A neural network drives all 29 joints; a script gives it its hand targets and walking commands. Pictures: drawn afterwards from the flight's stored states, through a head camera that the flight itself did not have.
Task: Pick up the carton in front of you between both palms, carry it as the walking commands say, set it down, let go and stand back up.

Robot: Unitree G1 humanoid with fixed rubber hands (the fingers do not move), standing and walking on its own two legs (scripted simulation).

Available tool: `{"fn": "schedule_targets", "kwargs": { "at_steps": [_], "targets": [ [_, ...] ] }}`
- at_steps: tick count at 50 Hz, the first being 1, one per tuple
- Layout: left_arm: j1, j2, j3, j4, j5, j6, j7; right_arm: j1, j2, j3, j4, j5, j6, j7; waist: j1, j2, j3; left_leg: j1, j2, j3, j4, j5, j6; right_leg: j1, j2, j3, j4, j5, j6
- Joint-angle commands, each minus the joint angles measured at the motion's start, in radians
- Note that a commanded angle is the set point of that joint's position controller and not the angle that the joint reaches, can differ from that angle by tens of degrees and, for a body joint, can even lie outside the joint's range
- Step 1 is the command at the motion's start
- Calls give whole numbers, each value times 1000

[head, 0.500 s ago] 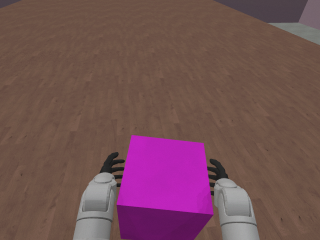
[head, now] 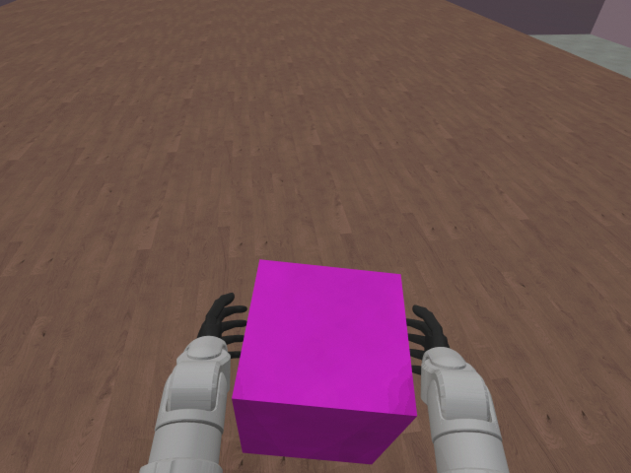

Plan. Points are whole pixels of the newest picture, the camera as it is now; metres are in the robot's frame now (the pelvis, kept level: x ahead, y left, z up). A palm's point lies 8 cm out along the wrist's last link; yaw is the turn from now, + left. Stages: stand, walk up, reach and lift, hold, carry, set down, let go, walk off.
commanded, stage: carry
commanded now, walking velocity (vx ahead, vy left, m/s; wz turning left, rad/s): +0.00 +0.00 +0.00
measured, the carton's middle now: (318, 367) +0.33 +0.01 -0.05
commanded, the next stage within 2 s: hold in 0.36 s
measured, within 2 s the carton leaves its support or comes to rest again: neither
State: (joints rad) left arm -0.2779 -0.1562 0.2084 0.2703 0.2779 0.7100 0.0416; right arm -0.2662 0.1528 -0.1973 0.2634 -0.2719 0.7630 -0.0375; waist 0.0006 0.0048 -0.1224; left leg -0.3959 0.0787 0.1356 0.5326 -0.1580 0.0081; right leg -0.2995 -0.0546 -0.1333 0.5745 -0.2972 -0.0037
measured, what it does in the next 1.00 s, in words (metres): stands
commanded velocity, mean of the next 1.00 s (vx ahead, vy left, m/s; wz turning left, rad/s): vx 0.00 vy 0.00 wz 0.00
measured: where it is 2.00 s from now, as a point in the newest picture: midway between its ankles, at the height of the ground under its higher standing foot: outside the picture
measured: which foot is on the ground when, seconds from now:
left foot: down 0.00-1.00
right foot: down 0.00-1.00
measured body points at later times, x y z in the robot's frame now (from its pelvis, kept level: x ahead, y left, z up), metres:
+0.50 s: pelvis -0.01 +0.00 +0.01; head -0.03 +0.01 +0.46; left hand +0.31 +0.13 +0.04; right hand +0.29 -0.17 +0.03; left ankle +0.08 +0.12 -0.73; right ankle +0.00 -0.11 -0.73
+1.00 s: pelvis +0.02 +0.02 +0.01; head -0.01 +0.03 +0.46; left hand +0.34 +0.13 +0.04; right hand +0.30 -0.17 +0.04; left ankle +0.08 +0.12 -0.73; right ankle +0.00 -0.11 -0.73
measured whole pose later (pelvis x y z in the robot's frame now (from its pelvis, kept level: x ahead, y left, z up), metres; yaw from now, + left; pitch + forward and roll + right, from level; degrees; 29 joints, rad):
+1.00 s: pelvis +0.02 +0.02 +0.01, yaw -8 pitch -7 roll +0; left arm -0.29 -0.16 0.23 0.26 0.30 0.69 0.01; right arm -0.30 0.16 -0.23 0.30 -0.30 0.71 0.00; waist 0.00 -0.03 0.06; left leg -0.10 0.01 0.06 0.38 -0.15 0.02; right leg -0.04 -0.02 0.01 0.39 -0.22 0.01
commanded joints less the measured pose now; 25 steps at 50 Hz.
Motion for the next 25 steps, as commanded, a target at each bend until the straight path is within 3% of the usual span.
{"fn": "schedule_targets", "kwargs": {
  "at_steps": [1,18,19,20,21,22,25],
  "targets": [
    [-471,-981,-539,-46,-274,-24,-262,-589,919,550,-129,289,-86,261,0,-2,-256,154,85,-105,-72,51,13,17,-98,110,-129,42,-17],
    [-463,-985,-548,-47,-281,-21,-261,-574,920,552,-129,291,-83,260,-1,1,-265,166,88,-99,-68,69,8,18,-93,112,-127,58,-21],
    [-439,-1030,-529,-81,-268,-20,-286,-556,969,524,-109,271,-90,284,6,-97,-143,448,-186,-185,-61,112,21,14,102,244,-225,137,-37],
    [-469,-1023,-548,-89,-262,-30,-299,-566,967,521,-98,253,-110,288,-16,-105,-146,483,-171,-199,-62,123,21,-19,106,245,-236,116,-46],
    [-496,-1033,-569,-98,-278,-34,-311,-555,967,510,-86,246,-121,288,-12,-63,-152,430,-175,-195,-75,130,10,72,109,240,-227,139,-48],
    [-511,-1023,-579,-108,-289,-40,-321,-544,961,497,-85,236,-129,286,-24,-67,-166,397,-172,-200,-92,118,4,137,115,237,-226,147,-47],
    [-506,-1012,-569,-85,-269,-46,-321,-576,964,490,-64,244,-145,288,-17,-41,-139,442,-171,-197,-112,44,0,118,105,238,-255,75,-48]
  ]
}}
